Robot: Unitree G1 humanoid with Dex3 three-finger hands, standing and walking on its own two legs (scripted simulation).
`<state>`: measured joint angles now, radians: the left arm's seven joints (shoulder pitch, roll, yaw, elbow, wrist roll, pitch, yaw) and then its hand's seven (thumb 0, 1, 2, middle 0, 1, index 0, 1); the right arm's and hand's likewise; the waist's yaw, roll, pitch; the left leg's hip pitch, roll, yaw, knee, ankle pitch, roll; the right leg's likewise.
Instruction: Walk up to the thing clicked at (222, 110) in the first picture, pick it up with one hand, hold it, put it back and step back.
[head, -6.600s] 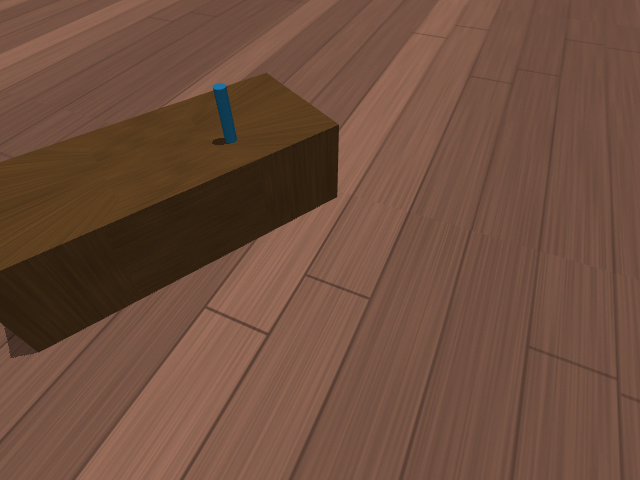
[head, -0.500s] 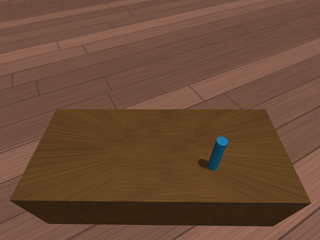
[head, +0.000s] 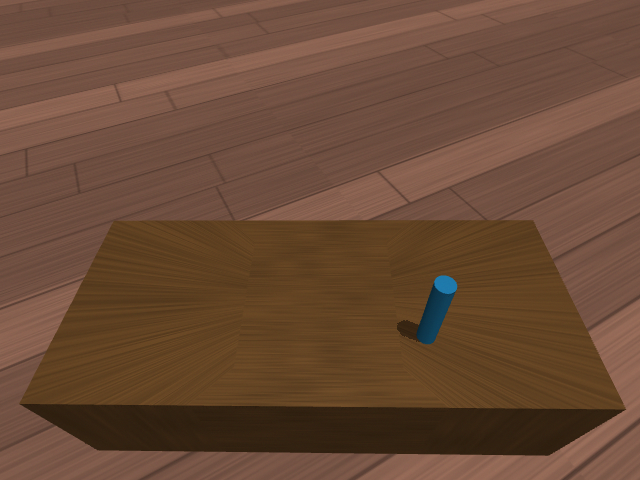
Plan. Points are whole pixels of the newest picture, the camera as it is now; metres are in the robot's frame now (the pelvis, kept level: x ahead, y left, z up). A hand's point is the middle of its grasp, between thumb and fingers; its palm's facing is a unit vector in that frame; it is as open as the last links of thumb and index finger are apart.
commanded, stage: stand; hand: right
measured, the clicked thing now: (434, 312) +0.51 -0.22 -0.29
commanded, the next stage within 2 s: go down in 0.32 s
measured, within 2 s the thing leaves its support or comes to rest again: neither
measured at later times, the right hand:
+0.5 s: hand out of the picture +0.09 -0.25 -0.16, palm faces +0.03 +0.94 -0.34, open 7.8 cm
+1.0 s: hand out of the picture +0.13 -0.27 -0.16, palm faces +0.03 +0.94 -0.33, open 16.8 cm
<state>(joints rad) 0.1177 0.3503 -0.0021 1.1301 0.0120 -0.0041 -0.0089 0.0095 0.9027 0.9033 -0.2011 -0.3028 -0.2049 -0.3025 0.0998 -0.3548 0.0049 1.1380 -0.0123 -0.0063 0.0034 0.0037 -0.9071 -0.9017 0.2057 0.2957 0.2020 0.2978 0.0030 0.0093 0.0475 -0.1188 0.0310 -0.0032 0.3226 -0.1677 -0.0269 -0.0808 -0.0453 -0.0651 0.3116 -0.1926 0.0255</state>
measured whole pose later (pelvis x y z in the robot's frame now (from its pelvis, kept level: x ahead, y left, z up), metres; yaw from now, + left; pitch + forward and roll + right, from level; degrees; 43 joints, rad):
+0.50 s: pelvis +0.00 +0.00 +0.00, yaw -1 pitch -1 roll +0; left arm 0.17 0.34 0.01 0.99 -0.02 -0.03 0.01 0.01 0.91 0.91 -0.20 -0.30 -0.21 -0.31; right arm 0.08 -0.33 -0.04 1.07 -0.01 -0.02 0.00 0.01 -0.86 -0.86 0.17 0.25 0.17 0.26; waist 0.00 0.00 0.06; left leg -0.17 0.03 0.02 0.37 -0.19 -0.03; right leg -0.15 -0.04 -0.04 0.37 -0.21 0.02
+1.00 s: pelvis +0.01 -0.01 -0.02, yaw -3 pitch +7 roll +1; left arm 0.22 0.25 0.00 0.68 -0.02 -0.11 0.07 0.01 0.91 0.89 -0.20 -0.30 -0.21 -0.30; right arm 0.13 -0.33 -0.15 0.65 -0.11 0.27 0.08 0.00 0.38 -0.07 0.06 0.05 0.05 0.05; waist 0.01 -0.01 -0.01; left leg -0.41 0.04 0.04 0.61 -0.32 -0.03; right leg -0.42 -0.04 0.00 0.66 -0.36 0.01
